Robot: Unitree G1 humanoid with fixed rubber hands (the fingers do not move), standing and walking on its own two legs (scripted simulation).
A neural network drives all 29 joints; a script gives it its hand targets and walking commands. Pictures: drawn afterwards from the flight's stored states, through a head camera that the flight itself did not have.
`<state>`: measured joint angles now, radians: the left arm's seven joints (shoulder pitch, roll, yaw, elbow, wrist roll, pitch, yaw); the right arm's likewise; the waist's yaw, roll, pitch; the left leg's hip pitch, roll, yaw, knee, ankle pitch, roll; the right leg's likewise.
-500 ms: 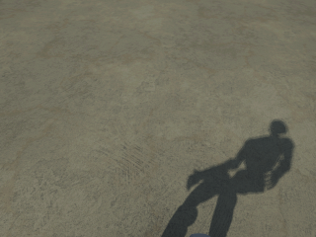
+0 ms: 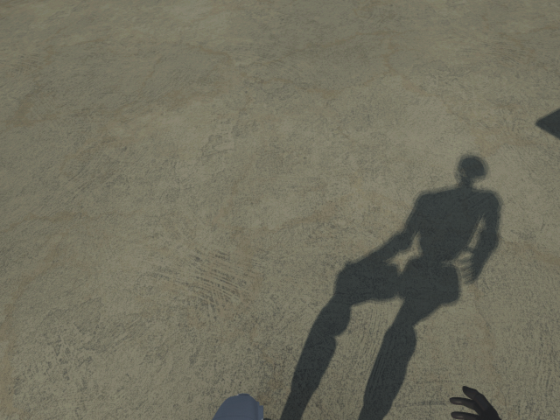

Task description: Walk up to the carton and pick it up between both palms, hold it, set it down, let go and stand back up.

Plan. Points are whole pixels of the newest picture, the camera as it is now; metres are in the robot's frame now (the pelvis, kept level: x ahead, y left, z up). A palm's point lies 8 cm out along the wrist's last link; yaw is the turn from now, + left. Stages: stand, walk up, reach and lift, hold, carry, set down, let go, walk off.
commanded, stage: walk up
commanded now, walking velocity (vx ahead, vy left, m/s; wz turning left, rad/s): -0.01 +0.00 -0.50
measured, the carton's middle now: out of the picture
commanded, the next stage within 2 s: none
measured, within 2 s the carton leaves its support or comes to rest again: neither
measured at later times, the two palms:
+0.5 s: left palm out of the picture +0.10 +0.33 -0.15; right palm out of the picture -0.04 -0.16 -0.10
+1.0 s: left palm out of the picture +0.11 +0.22 -0.12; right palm out of the picture -0.20 -0.18 -0.13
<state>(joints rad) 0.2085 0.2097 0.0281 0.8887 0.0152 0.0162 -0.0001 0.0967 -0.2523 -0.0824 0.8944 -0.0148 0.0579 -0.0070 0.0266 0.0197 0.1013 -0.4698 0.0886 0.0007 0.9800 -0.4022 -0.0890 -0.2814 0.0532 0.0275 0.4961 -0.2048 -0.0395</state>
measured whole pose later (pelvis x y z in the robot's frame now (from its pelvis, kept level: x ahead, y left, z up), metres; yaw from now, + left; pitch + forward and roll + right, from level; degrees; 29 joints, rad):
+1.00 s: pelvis -0.10 +0.07 +0.00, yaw -30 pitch +0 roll +0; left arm 0.18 0.21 0.05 0.87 0.03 0.04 -0.04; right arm 0.23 -0.25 -0.09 0.98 -0.02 0.05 0.00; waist -0.02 0.00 0.03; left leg -0.42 0.14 0.10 1.02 -0.40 -0.06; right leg -0.23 0.04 -0.05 0.49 -0.27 -0.07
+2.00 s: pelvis +0.15 -0.23 -0.01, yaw -53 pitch -3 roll -1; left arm 0.30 0.20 0.06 1.09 0.03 -0.07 -0.01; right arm 0.16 -0.21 -0.08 0.94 -0.02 -0.04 0.00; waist 0.05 0.00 0.13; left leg -0.53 0.14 0.04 1.22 -0.34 0.00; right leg -0.19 0.06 -0.16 0.52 -0.29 -0.10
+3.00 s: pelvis +0.38 -0.68 +0.00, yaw -54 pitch -1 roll +1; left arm 0.23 0.15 0.05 1.06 0.02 -0.09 0.01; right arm 0.19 -0.20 -0.07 1.05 -0.03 -0.02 -0.01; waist 0.03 0.03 0.10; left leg -0.45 0.09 0.07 1.15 -0.40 -0.03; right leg -0.25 -0.02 -0.19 0.50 -0.24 -0.08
